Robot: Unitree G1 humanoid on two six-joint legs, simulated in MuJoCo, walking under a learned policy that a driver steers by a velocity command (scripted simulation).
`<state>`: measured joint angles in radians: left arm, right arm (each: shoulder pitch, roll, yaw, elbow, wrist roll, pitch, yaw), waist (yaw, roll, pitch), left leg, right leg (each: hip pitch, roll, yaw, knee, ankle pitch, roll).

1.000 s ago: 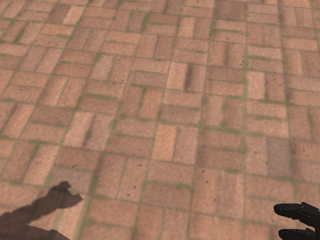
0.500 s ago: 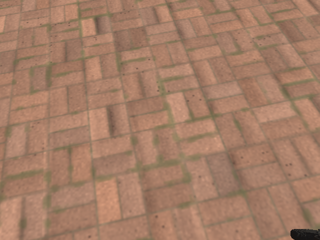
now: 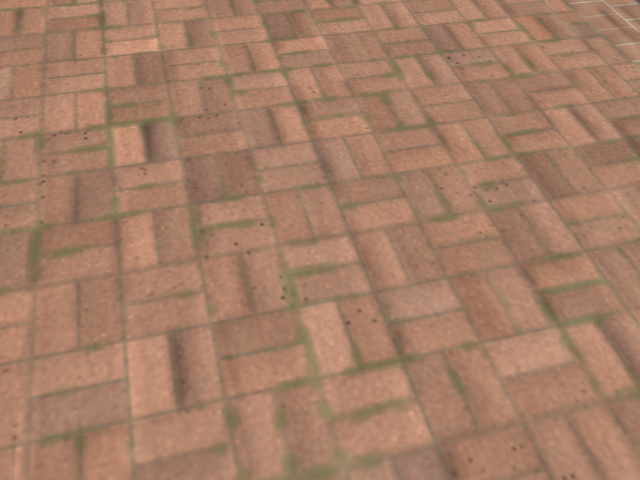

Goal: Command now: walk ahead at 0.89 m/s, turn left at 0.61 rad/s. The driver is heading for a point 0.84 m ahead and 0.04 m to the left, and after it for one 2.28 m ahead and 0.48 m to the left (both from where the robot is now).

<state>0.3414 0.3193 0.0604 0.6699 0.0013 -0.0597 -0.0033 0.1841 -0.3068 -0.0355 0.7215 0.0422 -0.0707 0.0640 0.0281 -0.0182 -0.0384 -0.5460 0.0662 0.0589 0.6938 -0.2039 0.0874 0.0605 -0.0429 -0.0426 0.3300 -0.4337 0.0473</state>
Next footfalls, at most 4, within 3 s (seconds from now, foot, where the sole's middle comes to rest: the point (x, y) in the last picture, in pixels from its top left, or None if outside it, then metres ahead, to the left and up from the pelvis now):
0.02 left None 0.14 0.11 -0.76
0.50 right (266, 417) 0.64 0.13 -0.76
0.92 left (198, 265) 1.05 0.35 -0.76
1.36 right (282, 162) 1.47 0.16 -0.76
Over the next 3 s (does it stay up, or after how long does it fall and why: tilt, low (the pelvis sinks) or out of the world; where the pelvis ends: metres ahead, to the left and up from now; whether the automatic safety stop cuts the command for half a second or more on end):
stays up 1.95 0.58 0.01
